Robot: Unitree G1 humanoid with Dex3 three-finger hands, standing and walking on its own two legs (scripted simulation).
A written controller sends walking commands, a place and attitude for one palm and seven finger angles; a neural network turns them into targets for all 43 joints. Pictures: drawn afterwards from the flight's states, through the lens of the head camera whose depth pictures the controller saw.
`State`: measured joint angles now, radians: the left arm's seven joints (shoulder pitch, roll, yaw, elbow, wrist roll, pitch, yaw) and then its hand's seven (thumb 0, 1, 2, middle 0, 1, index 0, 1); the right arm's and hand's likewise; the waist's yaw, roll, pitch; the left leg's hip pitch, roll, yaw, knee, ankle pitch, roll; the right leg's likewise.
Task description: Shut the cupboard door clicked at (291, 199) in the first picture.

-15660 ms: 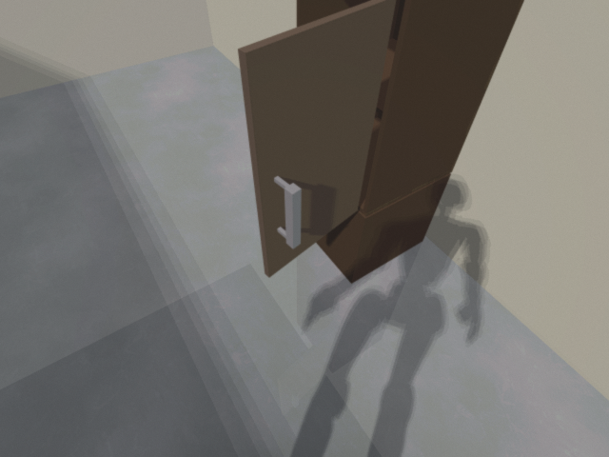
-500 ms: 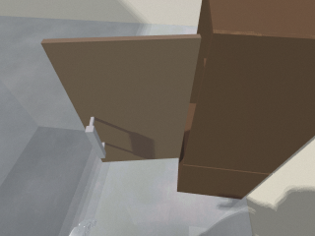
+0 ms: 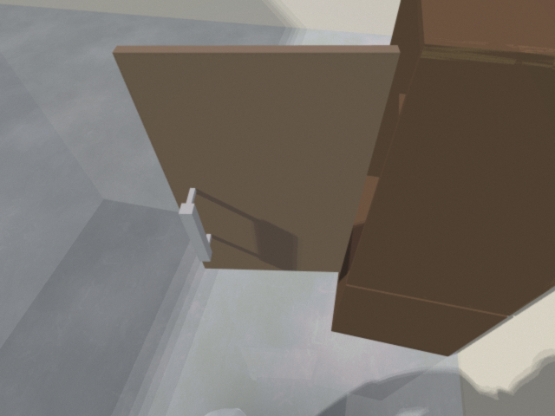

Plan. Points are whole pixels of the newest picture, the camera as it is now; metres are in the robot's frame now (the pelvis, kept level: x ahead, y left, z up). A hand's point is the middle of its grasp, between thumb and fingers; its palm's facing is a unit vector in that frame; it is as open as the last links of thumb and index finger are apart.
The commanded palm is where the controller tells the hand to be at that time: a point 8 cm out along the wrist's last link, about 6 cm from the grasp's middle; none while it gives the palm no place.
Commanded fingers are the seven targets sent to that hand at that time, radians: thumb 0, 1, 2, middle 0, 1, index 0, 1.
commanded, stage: come to a stop and stand still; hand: left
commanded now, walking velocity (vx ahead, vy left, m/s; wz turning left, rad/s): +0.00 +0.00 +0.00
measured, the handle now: (199, 226) +0.46 +0.21 -0.09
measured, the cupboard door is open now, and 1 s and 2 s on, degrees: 100 100 100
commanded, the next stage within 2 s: look again from close up in 1.30 s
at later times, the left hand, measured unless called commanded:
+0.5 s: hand out of the picture -0.04 +0.19 -0.16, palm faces +0.04 -0.98 -0.17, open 7.3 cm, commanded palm none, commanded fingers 0.00 0.90 0.90 -0.20 -0.30 -0.20 -0.30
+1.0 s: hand out of the picture -0.04 +0.19 -0.16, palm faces +0.03 -0.99 -0.16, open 7.4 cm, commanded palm none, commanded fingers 0.00 0.90 0.90 -0.20 -0.30 -0.20 -0.30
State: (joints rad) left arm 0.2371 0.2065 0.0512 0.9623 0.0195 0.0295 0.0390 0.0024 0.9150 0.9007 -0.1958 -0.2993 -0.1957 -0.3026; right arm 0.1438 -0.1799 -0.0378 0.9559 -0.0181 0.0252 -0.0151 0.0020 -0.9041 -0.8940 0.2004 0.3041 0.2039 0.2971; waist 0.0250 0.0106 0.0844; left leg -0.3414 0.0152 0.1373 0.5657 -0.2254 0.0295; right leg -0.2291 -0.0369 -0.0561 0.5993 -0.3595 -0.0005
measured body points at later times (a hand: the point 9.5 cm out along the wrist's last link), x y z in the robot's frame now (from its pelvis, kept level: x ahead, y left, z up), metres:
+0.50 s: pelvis -0.04 +0.02 +0.01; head -0.03 +0.03 +0.46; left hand -0.04 +0.24 -0.15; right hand -0.04 -0.21 -0.14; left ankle +0.00 +0.12 -0.73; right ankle -0.03 -0.10 -0.73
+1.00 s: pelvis -0.03 +0.03 +0.01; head -0.02 +0.03 +0.46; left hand -0.04 +0.24 -0.15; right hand -0.04 -0.18 -0.15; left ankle +0.00 +0.12 -0.73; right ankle -0.03 -0.10 -0.73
